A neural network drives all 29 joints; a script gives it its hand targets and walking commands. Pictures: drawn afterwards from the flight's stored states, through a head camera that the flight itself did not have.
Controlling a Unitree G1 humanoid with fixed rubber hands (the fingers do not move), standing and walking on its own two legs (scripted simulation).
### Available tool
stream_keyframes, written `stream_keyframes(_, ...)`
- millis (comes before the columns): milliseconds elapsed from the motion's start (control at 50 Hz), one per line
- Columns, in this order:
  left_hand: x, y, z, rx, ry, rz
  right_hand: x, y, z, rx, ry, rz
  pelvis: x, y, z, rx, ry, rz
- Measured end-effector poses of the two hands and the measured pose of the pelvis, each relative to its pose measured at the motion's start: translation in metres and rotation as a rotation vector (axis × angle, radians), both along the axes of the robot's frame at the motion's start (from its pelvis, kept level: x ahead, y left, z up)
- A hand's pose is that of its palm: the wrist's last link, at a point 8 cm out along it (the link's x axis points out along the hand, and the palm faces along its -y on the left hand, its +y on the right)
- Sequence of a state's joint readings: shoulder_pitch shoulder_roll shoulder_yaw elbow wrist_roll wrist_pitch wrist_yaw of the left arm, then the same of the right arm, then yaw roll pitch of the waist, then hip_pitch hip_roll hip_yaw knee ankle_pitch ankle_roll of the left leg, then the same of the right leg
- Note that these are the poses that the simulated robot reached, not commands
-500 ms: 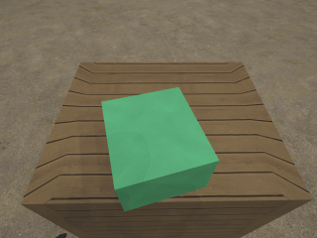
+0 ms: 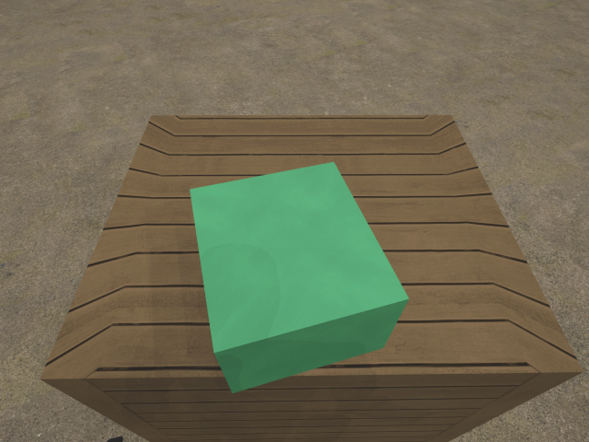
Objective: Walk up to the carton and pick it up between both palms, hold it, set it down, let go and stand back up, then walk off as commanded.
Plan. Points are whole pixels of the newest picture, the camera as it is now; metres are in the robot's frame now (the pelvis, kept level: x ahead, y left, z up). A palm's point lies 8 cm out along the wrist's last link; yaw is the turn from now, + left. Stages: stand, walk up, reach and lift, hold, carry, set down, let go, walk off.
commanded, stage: walk up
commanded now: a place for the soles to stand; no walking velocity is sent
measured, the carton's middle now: (286, 268) +0.38 +0.05 -0.02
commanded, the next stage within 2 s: none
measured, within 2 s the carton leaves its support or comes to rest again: neither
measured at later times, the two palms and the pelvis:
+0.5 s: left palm out of the picture +0.07 +0.30 -0.12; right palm out of the picture +0.07 -0.30 -0.11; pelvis +0.00 +0.00 +0.00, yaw +0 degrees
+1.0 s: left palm out of the picture +0.07 +0.30 -0.12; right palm out of the picture +0.08 -0.30 -0.11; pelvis +0.00 +0.00 +0.00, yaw +1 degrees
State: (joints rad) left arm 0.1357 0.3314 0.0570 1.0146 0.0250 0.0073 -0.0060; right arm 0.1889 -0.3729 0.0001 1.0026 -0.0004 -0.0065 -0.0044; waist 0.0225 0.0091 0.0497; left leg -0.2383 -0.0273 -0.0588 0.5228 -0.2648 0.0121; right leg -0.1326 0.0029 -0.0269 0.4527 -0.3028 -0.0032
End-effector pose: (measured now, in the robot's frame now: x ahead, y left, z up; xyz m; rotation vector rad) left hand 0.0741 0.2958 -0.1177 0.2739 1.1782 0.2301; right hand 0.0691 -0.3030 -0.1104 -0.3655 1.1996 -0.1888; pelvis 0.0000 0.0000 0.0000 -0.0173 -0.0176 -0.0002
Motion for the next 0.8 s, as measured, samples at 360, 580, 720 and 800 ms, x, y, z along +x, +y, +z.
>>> stream_keyframes(360,-0.0026,0.0057,0.0002,0.005,0.003,0.007,0.0035,0.0056,-0.0011,0.004,-0.003,0.007,0.0009,0.0048,-0.0004,0.003,0.001,0.007)
stream_keyframes(580,-0.0062,0.0026,0.0008,0.01,0.005,0.012,0.0039,0.0021,-0.0023,0.007,-0.003,0.012,-0.0004,0.0006,-0.0007,0.006,-0.001,0.01)
stream_keyframes(720,-0.0062,0.0053,0.0008,0.011,0.007,0.013,0.0052,0.0048,-0.0025,0.007,-0.002,0.012,0.0002,0.0032,-0.0007,0.006,-0.001,0.011)
stream_keyframes(800,-0.0027,0.0088,0.0008,0.011,-0.002,0.011,0.0052,0.008,-0.0021,0.006,-0.003,0.012,0.0,0.0066,-0.001,0.006,-0.002,0.014)
